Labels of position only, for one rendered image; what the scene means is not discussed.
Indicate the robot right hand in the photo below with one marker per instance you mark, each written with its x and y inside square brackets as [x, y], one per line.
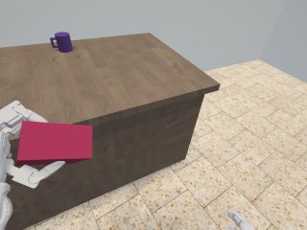
[239, 220]

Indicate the robot left hand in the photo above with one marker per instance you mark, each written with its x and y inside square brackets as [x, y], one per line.
[11, 117]

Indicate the table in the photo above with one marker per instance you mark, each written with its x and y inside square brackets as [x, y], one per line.
[141, 98]

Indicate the sponge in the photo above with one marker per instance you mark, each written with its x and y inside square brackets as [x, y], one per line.
[42, 143]

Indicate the robot left forearm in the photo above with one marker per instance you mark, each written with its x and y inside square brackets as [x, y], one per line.
[5, 205]

